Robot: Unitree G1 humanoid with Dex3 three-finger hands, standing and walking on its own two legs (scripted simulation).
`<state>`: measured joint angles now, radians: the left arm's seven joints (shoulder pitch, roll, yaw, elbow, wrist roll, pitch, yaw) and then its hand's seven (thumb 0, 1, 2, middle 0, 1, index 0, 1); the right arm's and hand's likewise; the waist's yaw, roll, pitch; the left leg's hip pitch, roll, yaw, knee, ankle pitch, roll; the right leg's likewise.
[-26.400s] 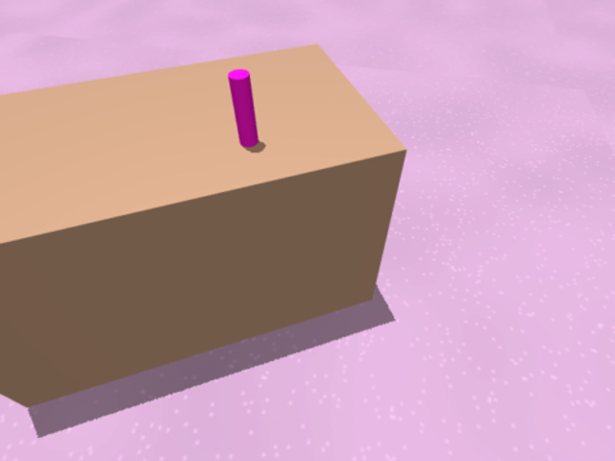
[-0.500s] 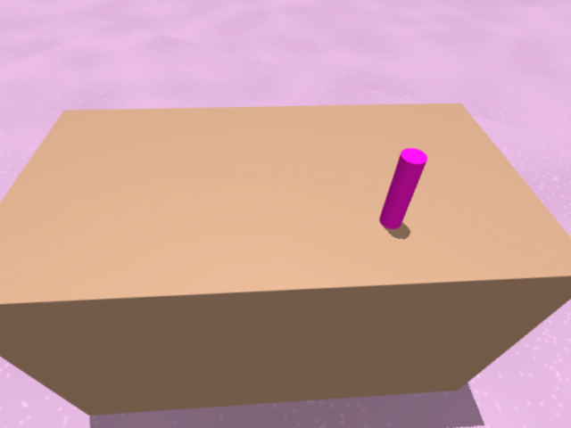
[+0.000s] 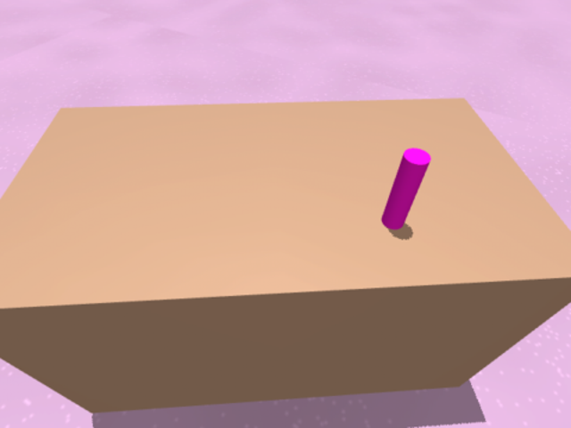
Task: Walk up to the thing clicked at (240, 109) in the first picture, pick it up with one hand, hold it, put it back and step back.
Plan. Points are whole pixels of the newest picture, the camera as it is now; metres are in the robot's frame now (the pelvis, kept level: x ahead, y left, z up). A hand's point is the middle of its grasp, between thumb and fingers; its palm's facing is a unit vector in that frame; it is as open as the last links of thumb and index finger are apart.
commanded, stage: home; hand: right
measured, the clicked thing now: (403, 191) +0.53 -0.21 +0.01
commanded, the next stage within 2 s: stand in 0.60 s
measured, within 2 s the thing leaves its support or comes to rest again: neither
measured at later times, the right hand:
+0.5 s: hand out of the picture +0.08 -0.25 -0.15, palm faces -0.01 +0.93 -0.37, open 17.3 cm
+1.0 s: hand out of the picture +0.09 -0.25 -0.15, palm faces -0.01 +0.93 -0.36, open 12.7 cm
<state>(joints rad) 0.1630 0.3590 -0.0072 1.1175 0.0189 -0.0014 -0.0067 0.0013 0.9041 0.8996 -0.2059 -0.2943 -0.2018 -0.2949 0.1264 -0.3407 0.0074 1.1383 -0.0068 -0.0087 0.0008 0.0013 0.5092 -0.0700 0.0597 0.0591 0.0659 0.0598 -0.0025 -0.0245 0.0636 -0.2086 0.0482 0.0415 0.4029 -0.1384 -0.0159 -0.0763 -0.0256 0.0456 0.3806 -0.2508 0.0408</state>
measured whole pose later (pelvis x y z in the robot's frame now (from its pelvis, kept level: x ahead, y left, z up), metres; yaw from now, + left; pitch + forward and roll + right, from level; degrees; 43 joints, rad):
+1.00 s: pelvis +0.02 +0.01 +0.00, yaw +1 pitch -3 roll +0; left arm 0.14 0.36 0.00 1.11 0.02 0.00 0.00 0.00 0.91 0.90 -0.21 -0.30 -0.20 -0.30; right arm 0.10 -0.34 -0.01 1.15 0.00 -0.01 0.00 0.00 -0.06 -0.60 0.18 0.26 0.19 0.26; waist 0.00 -0.02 0.06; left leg -0.18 0.03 0.04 0.37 -0.15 -0.01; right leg -0.03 -0.05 0.04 0.32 -0.25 0.05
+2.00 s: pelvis +0.02 +0.00 +0.00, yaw +2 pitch -2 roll +0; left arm 0.14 0.36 0.00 1.09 0.02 0.00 -0.01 0.00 0.91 0.90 -0.21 -0.30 -0.20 -0.30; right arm 0.09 -0.34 -0.01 1.14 0.00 -0.01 0.00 0.01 -0.91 -0.90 0.20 0.30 0.21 0.30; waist 0.00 -0.02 0.06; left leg -0.18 0.02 0.02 0.37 -0.15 -0.01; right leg -0.02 -0.05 0.02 0.31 -0.25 0.05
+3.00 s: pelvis +0.03 +0.00 +0.00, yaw +2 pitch -2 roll +0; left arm 0.14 0.36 0.00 1.09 0.01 0.00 -0.01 0.00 0.91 0.90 -0.21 -0.30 -0.20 -0.30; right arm 0.10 -0.34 -0.01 1.13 0.00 -0.01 0.00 0.01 -0.91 -0.90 0.20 0.30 0.21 0.30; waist 0.00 -0.02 0.06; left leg -0.18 0.03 0.02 0.36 -0.15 -0.02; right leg -0.02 -0.05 0.01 0.31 -0.26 0.04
